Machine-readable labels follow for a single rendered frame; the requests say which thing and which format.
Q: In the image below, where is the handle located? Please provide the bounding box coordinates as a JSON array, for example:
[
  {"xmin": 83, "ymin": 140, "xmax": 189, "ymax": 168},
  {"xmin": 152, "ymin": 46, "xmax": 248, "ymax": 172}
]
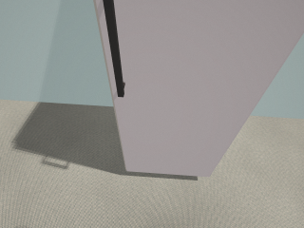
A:
[{"xmin": 103, "ymin": 0, "xmax": 125, "ymax": 98}]

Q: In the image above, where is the fridge door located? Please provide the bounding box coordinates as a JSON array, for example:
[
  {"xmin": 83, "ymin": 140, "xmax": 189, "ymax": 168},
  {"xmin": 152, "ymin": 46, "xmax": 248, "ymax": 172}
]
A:
[{"xmin": 95, "ymin": 0, "xmax": 304, "ymax": 178}]

